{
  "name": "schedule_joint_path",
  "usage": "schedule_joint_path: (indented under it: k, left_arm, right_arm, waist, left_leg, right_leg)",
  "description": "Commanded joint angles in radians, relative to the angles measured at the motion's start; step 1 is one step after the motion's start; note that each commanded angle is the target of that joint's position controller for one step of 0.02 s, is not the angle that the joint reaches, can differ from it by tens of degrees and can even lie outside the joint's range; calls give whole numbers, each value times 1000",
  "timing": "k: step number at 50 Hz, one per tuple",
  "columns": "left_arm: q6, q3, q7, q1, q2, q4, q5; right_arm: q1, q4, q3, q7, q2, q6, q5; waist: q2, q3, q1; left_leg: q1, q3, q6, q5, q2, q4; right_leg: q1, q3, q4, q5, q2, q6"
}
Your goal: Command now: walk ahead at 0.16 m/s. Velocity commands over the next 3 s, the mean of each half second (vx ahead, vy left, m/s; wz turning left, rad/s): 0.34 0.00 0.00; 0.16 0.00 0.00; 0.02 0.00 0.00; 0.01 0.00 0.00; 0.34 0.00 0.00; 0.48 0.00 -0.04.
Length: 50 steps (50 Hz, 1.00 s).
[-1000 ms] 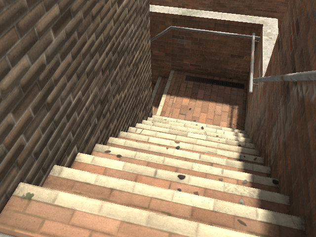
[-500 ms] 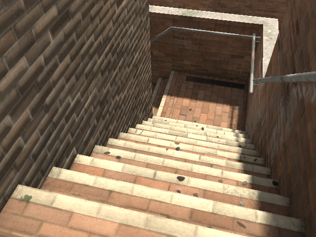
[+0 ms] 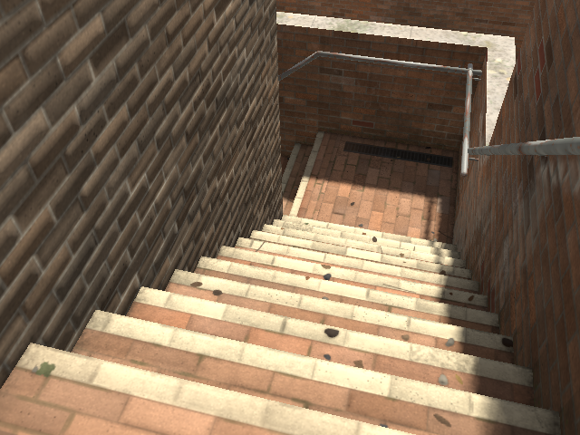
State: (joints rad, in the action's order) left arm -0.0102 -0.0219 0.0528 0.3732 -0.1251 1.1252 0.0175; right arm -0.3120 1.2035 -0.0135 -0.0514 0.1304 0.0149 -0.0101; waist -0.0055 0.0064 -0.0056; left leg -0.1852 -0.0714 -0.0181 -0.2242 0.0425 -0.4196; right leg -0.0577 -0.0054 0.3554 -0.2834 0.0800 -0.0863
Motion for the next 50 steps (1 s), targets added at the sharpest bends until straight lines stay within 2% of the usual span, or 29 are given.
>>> schedule_joint_path:
  k: [1, 3, 5, 7, 12, 13, 15, 16, 17, 18, 19, 20, 21, 23, 24, 27, 28, 32, 34, 36, 37, 38, 39, 40, 41, 42, 43, 47, 50]
  left_arm:
    - [8, 40, -2, 157, -142, 8, 1]
    - [2, 50, -5, 212, -140, 16, 9]
    - [-18, 59, -10, 235, -145, 16, 20]
    - [-38, 63, -15, 245, -150, 12, 16]
    - [-61, 58, -15, 227, -152, -5, 17]
    - [-61, 62, -17, 203, -177, -11, 6]
    - [-68, 60, -23, 145, -190, -28, -2]
    - [-76, 57, -29, 144, -190, -29, -1]
    - [-83, 45, -35, 129, -148, -60, -7]
    - [-82, 34, -44, 204, -66, -77, -9]
    - [-72, 53, -51, 150, -137, -90, 8]
    - [-72, 57, -60, 75, -146, -120, 14]
    - [-74, 61, -63, 33, -143, -130, 15]
    - [-53, 65, -69, 70, -120, -119, 22]
    - [-40, 67, -67, 81, -110, -113, 16]
    - [-17, 71, -58, 31, -101, -138, 3]
    - [-15, 67, -55, -12, -92, -154, 2]
    - [-15, 45, -55, -181, -63, -207, -6]
    - [-7, 38, -50, -135, -75, -195, -7]
    - [-6, 38, -43, -11, -98, -156, -5]
    - [-14, 41, -39, 53, -107, -134, 2]
    - [-31, 54, -28, 103, -158, -128, 5]
    - [-35, 62, -23, 164, -219, -124, 4]
    - [-27, 44, -30, 102, -183, -141, -29]
    - [-24, 39, -33, 3, -159, -167, -36]
    - [-22, 24, -33, -70, -119, -183, -19]
    - [-23, 11, -30, -114, -94, -196, -4]
    - [-38, 5, -23, -63, -100, -169, 0]
    - [-25, 12, -25, -60, -130, -172, -8]
  right_arm:
    - [7, -47, 17, 10, 73, -6, -18]
    - [74, -92, 19, 25, 65, -23, -34]
    - [128, -132, 28, 39, 75, -40, -32]
    - [148, -159, 35, 50, 79, -58, -24]
    - [205, -230, 51, 69, 82, -61, -6]
    - [183, -235, 54, 70, 87, -65, -8]
    - [6, -188, 69, 63, 91, -68, -1]
    - [-128, -147, 91, 53, 135, -70, -1]
    - [-301, -124, 119, 40, 235, -78, -22]
    - [-340, -126, 123, 42, 310, -72, -22]
    - [-249, -131, 115, 40, 265, -58, -1]
    - [-139, -163, 103, 43, 218, -58, -2]
    - [-71, -187, 93, 48, 188, -67, -2]
    - [-60, -184, 70, 43, 121, -88, -6]
    - [-85, -175, 60, 37, 102, -96, -11]
    - [-160, -156, 51, 29, 123, -108, -13]
    - [-167, -157, 45, 29, 121, -106, -12]
    - [-185, -155, 18, 17, 99, -85, 0]
    - [-192, -150, 15, 9, 110, -77, 7]
    - [-146, -156, 13, 3, 119, -72, 9]
    - [-113, -156, 14, 3, 131, -69, 18]
    - [-125, -159, 14, 2, 130, -68, 27]
    - [-257, -156, -1, -1, 51, -61, 45]
    - [-375, -106, 11, 0, 53, -32, 41]
    - [-320, -109, 19, -1, 85, -12, 19]
    - [-221, -130, 25, 0, 94, -2, 5]
    - [-155, -144, 28, -1, 94, 7, 5]
    - [-151, -125, 13, -1, 39, 44, 5]
    - [-102, -130, 10, -3, 54, 59, 12]
  waist:
    - [133, 152, 49]
    - [125, 239, 76]
    - [68, 254, 77]
    - [39, 221, 70]
    - [104, 187, 45]
    - [109, 172, 26]
    - [89, 105, -69]
    - [43, 34, -125]
    - [-87, -74, -196]
    - [-216, -137, -135]
    - [-115, -37, -99]
    - [-57, 63, -61]
    - [-13, 104, -34]
    - [-29, 98, 32]
    - [-29, 98, 43]
    - [-40, 104, 63]
    - [-47, 100, 60]
    - [-93, 72, 11]
    - [-131, 33, 14]
    - [-136, -8, 70]
    - [-99, -9, 118]
    - [-10, -36, 141]
    - [191, -197, 95]
    - [170, -276, 29]
    - [129, -148, 21]
    - [91, -37, 14]
    - [62, 24, -2]
    - [72, -3, -31]
    - [93, 4, -14]
  left_leg:
    - [-221, 45, -51, -202, 15, -157]
    - [-377, 96, -57, -236, -25, -302]
    - [-504, 95, -54, -225, -71, -414]
    - [-527, 98, -49, -182, -78, -423]
    - [-347, 162, -53, -74, -34, -285]
    - [-258, 175, -53, -62, -21, -262]
    - [63, 211, -67, 14, 46, -168]
    - [239, 179, -84, 2, 40, -121]
    - [406, -145, -144, -216, -219, 18]
    - [447, -630, -255, -355, -447, 232]
    - [318, -671, -281, -551, -435, 269]
    - [213, -546, -264, -510, -406, 255]
    - [108, -412, -236, -349, -353, 273]
    - [7, -237, -186, -119, -270, 281]
    - [-4, -174, -183, 56, -255, 268]
    - [-4, -17, -184, 661, -238, 194]
    - [-10, 26, -171, 770, -219, 173]
    - [-23, 103, -91, 904, -145, 91]
    - [-6, 108, -86, 948, -146, 29]
    - [-13, 84, -82, 1019, -174, -70]
    - [-1, 83, -79, 941, -176, -160]
    - [-6, 93, -58, 652, -123, -325]
    - [-96, 142, -14, -103, -10, -644]
    - [-106, 30, -5, -391, 24, -756]
    - [-152, 9, 8, -373, 0, -769]
    - [-197, 6, 11, -347, -13, -747]
    - [-172, -7, 15, -300, -36, -652]
    - [-8, 34, 29, -230, -44, -331]
    - [16, 52, 36, -142, -42, -162]
  right_leg:
    - [-56, 310, -200, -420, -247, -94]
    - [-51, 427, -253, -484, -354, -174]
    - [12, 438, -258, -358, -385, -206]
    - [73, 384, -248, -211, -366, -207]
    - [-6, 222, -179, 117, -306, -166]
    - [-64, 193, -139, 178, -295, -148]
    - [-215, 118, 32, 413, -248, -99]
    - [-275, 63, 217, 476, -201, -65]
    - [-406, -21, 554, 269, -121, -13]
    - [-588, -12, 843, -276, 7, 10]
    - [-649, 64, 940, -214, -65, -10]
    - [-681, 54, 966, -118, -109, -20]
    - [-648, 59, 911, -40, -145, -18]
    - [-535, 52, 813, 12, -176, 4]
    - [-514, 37, 789, 23, -169, 14]
    - [-508, -16, 702, 62, -139, 38]
    - [-498, -34, 642, 97, -127, 39]
    - [-359, -113, 371, 260, -47, 38]
    - [-266, -117, 359, 245, -20, 36]
    - [-130, -76, 343, 206, -22, 14]
    - [-72, -53, 220, 266, -38, 2]
    - [13, 41, 67, 626, -131, -13]
    - [224, 283, 131, 1136, -414, -136]
    - [153, 413, 100, 1045, -467, -245]
    - [1, 393, 10, 766, -440, -261]
    - [-101, 360, -46, 569, -405, -242]
    - [-191, 287, -97, 502, -362, -207]
    - [-217, 158, -128, 355, -261, -97]
    - [-222, 177, -161, 60, -240, -66]
